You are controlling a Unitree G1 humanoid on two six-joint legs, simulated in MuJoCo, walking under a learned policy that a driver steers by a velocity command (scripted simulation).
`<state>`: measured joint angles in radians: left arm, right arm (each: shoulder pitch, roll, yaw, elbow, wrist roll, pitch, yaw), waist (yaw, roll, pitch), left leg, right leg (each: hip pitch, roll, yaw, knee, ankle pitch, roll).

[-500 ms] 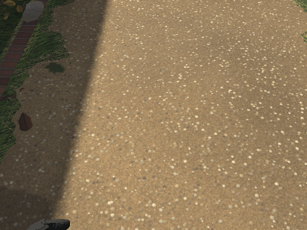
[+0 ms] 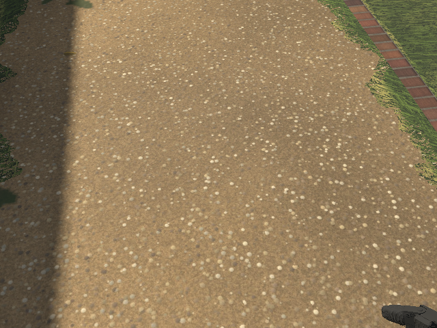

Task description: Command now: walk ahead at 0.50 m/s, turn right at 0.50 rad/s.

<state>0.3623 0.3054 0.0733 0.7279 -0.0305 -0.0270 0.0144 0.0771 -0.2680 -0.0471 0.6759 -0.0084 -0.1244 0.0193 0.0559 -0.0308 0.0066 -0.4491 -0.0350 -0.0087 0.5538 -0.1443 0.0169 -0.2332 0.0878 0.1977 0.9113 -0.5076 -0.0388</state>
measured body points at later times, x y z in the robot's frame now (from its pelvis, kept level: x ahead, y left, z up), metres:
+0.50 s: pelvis +0.26 -0.05 +0.00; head +0.29 -0.06 +0.45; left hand +0.51 +0.16 -0.06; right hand +0.22 -0.33 -0.13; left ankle +0.11 +0.11 -0.68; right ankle +0.33 -0.15 -0.72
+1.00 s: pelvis +0.53 -0.03 -0.01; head +0.56 -0.02 +0.44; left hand +0.52 +0.25 -0.14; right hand +0.76 -0.25 -0.09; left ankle +0.64 +0.06 -0.73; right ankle +0.34 -0.16 -0.71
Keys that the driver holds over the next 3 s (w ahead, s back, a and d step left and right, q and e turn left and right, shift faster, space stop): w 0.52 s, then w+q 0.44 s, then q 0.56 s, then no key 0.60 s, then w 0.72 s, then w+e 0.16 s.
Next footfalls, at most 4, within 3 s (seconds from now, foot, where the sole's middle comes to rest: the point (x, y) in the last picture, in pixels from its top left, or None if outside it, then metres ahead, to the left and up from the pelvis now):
0.44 right None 0.37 -0.16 -0.76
1.00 left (216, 264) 0.68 0.07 -0.76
1.48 right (261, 217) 0.87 -0.08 -0.76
1.84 left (201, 261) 0.69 0.12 -0.76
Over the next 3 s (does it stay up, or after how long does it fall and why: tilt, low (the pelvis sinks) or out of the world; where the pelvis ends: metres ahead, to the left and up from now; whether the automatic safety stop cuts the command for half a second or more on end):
stays up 1.04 0.20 0.01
